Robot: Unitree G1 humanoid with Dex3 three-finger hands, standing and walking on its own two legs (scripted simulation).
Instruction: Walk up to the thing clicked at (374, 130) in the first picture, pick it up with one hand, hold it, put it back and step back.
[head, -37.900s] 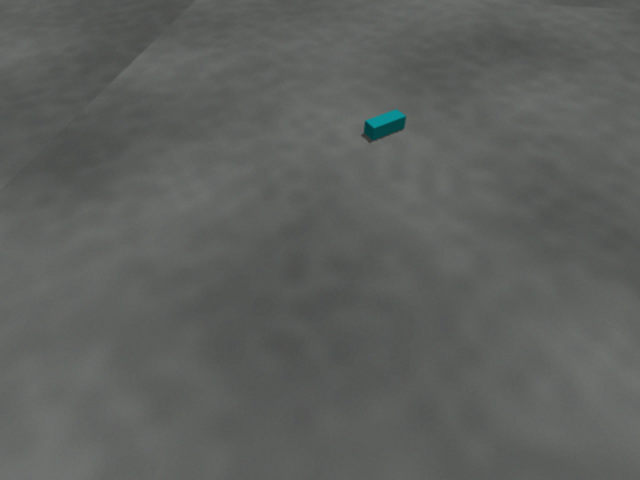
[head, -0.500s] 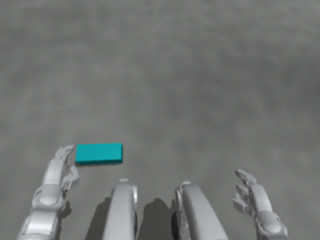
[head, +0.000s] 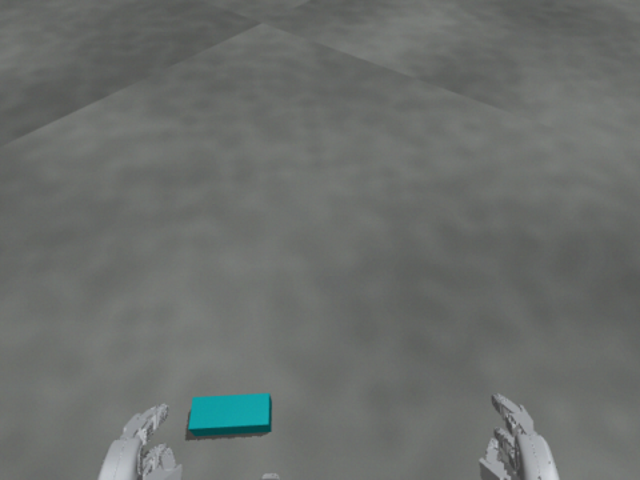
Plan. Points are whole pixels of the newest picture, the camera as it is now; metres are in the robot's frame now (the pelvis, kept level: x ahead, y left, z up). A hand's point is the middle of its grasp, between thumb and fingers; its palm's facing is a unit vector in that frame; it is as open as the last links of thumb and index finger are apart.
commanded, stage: home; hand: left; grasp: from above
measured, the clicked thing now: (232, 414) +0.42 +0.23 -0.67
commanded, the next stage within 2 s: none
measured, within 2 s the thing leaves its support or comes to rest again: neither
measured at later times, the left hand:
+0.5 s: hand out of the picture +0.16 +0.18 -0.04, palm faces +0.06 -0.98 -0.19, open 7.4 cm
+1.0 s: hand out of the picture +0.16 +0.17 -0.04, palm faces +0.05 -0.98 -0.19, open 7.4 cm
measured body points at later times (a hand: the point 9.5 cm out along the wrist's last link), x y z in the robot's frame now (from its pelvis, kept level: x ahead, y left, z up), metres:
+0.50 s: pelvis +0.00 +0.00 +0.00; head +0.02 +0.01 +0.45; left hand +0.15 +0.23 -0.03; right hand +0.16 -0.24 -0.05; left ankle +0.02 +0.10 -0.68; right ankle -0.02 -0.13 -0.68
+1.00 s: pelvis +0.00 +0.00 +0.00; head +0.01 +0.00 +0.45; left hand +0.15 +0.23 -0.03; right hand +0.16 -0.25 -0.06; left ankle +0.02 +0.10 -0.68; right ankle -0.02 -0.13 -0.68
